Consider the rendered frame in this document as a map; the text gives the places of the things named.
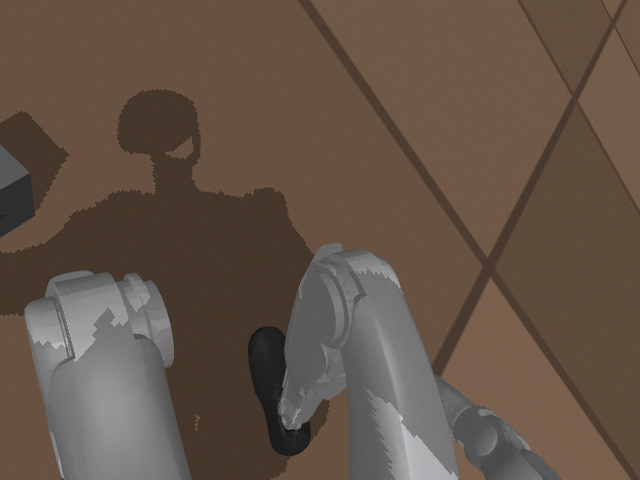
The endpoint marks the right robot hand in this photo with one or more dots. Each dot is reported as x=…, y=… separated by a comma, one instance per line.
x=454, y=402

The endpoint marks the right robot arm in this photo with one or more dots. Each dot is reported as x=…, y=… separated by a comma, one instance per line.
x=496, y=449

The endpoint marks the carton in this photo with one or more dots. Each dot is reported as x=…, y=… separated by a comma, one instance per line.
x=16, y=198

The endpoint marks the right robot foot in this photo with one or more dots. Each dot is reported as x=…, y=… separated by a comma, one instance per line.
x=267, y=366

